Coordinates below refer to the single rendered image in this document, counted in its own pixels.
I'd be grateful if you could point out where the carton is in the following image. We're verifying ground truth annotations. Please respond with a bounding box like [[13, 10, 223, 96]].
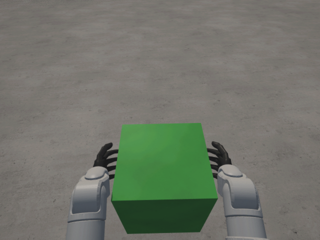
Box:
[[111, 123, 218, 234]]

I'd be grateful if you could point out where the left robot hand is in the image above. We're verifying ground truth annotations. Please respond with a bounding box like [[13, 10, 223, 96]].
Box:
[[93, 142, 119, 180]]

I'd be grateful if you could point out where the robot left forearm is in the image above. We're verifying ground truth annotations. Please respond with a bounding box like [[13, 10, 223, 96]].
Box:
[[65, 166, 110, 240]]

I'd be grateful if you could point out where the robot right forearm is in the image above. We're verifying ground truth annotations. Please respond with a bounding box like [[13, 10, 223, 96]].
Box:
[[217, 164, 269, 240]]

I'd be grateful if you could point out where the right robot hand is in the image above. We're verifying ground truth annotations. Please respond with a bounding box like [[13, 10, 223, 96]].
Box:
[[207, 141, 232, 179]]

